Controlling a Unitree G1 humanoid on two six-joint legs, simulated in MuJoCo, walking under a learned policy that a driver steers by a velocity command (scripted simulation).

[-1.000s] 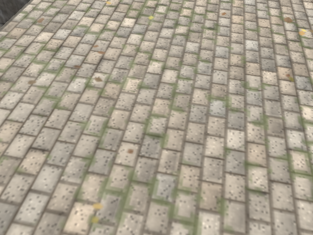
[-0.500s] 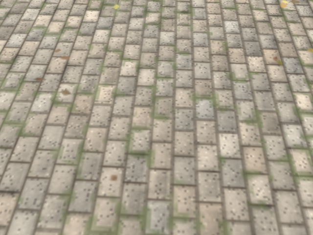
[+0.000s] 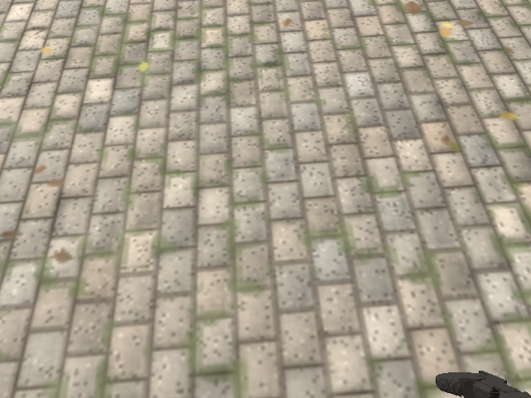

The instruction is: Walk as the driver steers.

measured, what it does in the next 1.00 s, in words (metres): walks ahead: left foot, then right foot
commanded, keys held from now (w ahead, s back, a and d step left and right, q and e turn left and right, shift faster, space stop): w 0.80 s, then w+q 0.20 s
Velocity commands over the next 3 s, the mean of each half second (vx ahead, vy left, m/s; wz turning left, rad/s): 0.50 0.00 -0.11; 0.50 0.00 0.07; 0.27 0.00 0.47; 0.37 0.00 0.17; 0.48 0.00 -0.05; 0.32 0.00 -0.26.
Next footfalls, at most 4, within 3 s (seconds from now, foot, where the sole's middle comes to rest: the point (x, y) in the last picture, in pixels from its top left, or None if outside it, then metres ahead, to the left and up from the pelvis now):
0.06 left None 0.22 0.11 -0.77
0.60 right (349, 383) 0.50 -0.09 -0.77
1.18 left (291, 274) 0.78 0.07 -0.77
1.78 right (349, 240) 0.91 -0.09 -0.77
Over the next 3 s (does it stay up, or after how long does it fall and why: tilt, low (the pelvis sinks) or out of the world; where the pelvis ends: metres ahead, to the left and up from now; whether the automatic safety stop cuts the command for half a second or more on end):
stays up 1.34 0.17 0.00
